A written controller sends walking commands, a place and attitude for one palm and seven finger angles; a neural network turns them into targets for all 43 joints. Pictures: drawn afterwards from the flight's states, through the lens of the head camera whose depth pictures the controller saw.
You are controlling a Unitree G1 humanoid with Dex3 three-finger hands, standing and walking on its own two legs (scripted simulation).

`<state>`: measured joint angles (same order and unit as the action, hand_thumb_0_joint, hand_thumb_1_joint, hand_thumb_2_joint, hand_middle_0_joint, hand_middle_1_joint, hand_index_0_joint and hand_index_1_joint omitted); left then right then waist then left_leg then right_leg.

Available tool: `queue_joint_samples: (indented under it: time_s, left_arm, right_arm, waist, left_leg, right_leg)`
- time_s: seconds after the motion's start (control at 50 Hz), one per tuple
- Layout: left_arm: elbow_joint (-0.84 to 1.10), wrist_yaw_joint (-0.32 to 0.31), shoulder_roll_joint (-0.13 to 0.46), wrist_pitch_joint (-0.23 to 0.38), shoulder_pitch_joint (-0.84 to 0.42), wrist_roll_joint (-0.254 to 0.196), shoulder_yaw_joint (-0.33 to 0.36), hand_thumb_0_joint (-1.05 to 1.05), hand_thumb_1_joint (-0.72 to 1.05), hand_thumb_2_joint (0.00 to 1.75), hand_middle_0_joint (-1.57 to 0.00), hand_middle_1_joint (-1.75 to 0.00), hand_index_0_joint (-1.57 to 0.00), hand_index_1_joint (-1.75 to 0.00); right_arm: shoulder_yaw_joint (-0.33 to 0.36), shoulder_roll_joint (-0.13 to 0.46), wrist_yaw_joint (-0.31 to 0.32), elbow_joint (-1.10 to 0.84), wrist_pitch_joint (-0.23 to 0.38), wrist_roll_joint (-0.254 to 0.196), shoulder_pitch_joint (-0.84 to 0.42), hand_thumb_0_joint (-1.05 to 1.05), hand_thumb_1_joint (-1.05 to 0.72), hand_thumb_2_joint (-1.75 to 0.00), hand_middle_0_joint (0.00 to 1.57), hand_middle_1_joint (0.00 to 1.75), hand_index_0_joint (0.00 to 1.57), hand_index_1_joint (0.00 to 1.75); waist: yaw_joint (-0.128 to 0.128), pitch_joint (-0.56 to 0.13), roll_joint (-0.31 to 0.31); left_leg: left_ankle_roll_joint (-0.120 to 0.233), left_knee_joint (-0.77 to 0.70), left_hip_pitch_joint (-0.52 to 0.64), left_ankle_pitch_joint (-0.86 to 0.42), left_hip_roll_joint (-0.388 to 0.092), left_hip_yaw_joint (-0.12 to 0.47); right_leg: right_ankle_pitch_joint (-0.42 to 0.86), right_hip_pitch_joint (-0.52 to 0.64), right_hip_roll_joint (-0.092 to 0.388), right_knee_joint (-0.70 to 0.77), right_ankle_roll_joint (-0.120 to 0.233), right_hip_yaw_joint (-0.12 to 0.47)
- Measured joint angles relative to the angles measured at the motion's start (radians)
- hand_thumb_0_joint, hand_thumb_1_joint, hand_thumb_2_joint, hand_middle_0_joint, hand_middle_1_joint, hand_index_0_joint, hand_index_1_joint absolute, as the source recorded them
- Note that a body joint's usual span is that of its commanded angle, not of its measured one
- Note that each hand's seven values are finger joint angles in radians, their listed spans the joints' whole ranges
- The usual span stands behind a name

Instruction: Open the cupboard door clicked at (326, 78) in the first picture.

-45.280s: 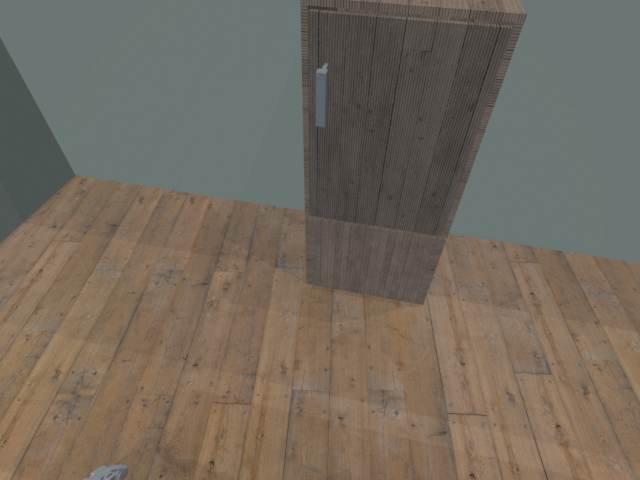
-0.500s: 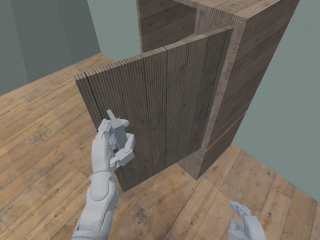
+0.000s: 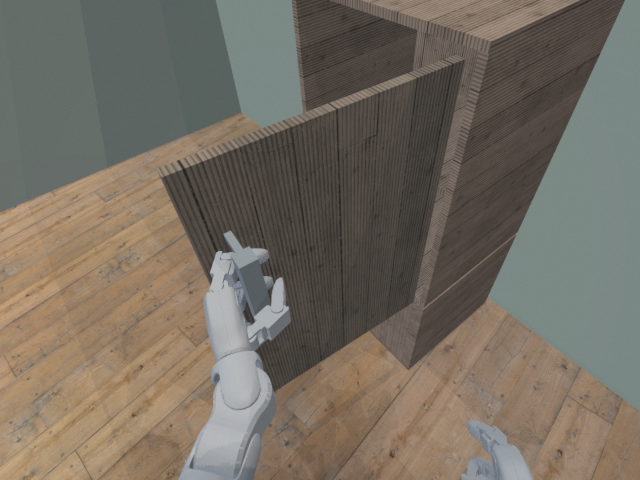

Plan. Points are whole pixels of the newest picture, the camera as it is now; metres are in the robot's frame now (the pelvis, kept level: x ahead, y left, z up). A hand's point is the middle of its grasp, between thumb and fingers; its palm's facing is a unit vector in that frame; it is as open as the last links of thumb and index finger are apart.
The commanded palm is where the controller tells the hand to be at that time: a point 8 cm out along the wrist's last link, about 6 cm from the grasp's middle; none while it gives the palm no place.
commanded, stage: open thumb and fingers to let go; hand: left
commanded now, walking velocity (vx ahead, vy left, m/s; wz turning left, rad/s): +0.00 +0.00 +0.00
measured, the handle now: (247, 278) +0.35 +0.11 +0.08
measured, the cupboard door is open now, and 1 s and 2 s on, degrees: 85 84 85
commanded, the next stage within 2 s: slide the hand sideways off the handle in 0.62 s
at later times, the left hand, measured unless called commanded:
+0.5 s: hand (256, 310) +0.30 +0.09 +0.09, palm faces +0.32 -0.95 +0.01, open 14.5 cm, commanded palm +0.26 +0.13 +0.08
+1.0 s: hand (251, 335) +0.27 +0.09 +0.08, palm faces -0.19 -0.98 -0.01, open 16.7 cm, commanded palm +0.25 +0.13 +0.08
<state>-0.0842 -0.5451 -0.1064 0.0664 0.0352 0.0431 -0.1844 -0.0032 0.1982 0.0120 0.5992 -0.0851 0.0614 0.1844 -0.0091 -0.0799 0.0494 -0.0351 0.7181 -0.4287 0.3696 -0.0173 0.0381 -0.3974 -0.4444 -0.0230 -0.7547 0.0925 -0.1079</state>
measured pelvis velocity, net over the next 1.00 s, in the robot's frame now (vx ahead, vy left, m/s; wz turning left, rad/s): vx -0.02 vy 0.06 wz -0.02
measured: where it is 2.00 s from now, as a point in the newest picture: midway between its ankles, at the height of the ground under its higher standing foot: outside the picture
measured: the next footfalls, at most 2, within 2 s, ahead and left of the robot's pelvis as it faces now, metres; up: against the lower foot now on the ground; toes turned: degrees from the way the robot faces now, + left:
none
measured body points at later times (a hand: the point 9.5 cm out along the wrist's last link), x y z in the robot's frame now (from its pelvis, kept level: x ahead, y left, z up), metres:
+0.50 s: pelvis -0.02 +0.03 +0.00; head -0.02 +0.01 +0.45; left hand +0.27 +0.14 +0.09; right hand +0.15 -0.19 -0.10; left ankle +0.00 +0.16 -0.71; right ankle +0.00 -0.05 -0.71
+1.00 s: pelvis -0.02 +0.06 -0.01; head -0.02 +0.05 +0.44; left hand +0.27 +0.14 +0.09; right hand +0.13 -0.16 -0.10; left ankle +0.00 +0.16 -0.71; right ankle +0.00 -0.05 -0.71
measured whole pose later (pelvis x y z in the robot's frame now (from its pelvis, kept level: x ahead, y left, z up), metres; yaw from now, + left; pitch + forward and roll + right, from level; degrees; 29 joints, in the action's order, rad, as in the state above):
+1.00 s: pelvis -0.02 +0.06 -0.01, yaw -1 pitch +3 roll -1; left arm -0.14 -0.08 0.03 0.16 -0.03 -0.08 -0.26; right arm -0.03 0.21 0.02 0.55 0.00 -0.02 0.25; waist 0.01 -0.05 0.06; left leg 0.03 0.80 -0.46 0.38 0.03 0.00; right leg -0.37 -0.46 0.02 -0.79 0.01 -0.06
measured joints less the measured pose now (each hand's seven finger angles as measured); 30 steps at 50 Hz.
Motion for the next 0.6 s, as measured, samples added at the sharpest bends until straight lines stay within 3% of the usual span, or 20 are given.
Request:
queue_joint_samples:
  time_s: [0.34,0.6]
  left_arm:
    - [-0.074,0.017,0.008,0.07,-0.041,-0.011,0.029,0.0,-0.31,0.38,-0.31,-1.18,-0.31,-1.19]
    - [-0.116,-0.032,-0.009,0.067,-0.095,0.03,-0.041,-0.01,-0.49,0.3,-0.24,-0.73,-0.23,-0.72]
  right_arm:
    - [0.008,0.009,0.012,0.009,0.033,-0.006,0.007,0.01,-0.91,-0.9,0.2,0.3,0.2,0.3]
    - [-0.006,-0.02,-0.006,-0.006,0.039,-0.006,-0.015,0.01,-0.91,-0.9,0.2,0.3,0.2,0.3]
  waist:
    - [0.002,0.007,-0.001]
    - [0.005,0.005,-0.012]
  left_leg:
    - [0.008,0.0,-0.005,-0.019,0.007,-0.004]
    - [0.032,0.054,-0.038,0.0,0.023,-0.024]
  right_leg:
    - [0.029,-0.001,0.005,0.011,-0.013,0.008]
    - [0.03,-0.026,0.023,-0.017,-0.046,0.028]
